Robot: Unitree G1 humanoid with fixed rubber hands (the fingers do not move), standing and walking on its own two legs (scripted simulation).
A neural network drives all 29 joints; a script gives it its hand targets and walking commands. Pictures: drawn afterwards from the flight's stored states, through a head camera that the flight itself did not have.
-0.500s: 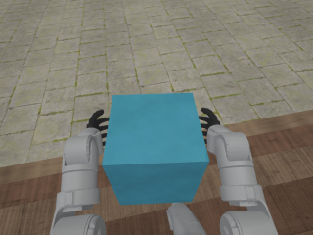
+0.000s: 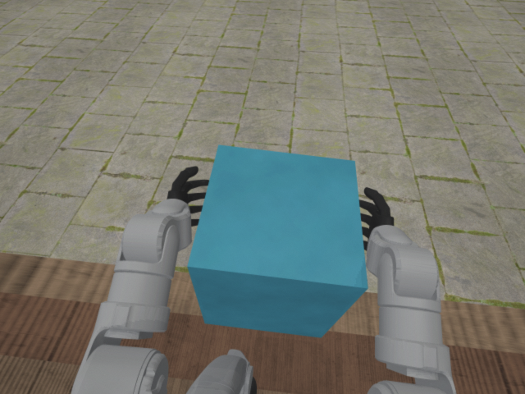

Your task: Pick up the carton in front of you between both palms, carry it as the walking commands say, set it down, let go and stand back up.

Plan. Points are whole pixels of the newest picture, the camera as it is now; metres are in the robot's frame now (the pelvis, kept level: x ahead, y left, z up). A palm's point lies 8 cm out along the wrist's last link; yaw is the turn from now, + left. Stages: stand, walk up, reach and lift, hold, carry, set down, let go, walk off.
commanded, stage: carry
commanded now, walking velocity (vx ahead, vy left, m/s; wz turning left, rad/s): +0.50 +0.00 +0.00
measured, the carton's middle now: (273, 248) +0.34 +0.03 +0.01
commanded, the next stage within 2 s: none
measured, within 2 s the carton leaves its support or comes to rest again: neither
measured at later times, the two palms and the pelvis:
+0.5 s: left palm (241, 162) +0.73 +0.17 -0.19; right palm (342, 160) +0.78 -0.13 -0.18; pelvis +0.42 -0.03 -0.27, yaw +0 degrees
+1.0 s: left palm (278, 127) +1.26 +0.10 -0.46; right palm (344, 135) +1.23 -0.20 -0.45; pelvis +0.91 -0.01 -0.53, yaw +2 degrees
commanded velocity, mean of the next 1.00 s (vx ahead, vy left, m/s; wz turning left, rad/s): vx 0.50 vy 0.00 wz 0.00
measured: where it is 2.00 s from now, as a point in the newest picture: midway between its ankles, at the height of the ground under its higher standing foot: (298, 190)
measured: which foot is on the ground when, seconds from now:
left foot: up 0.00-0.04, down 0.06-0.38, up 0.40-0.74, down 0.76-1.00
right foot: down 0.00-0.06, up 0.08-0.38, down 0.40-0.74, up 0.76-1.00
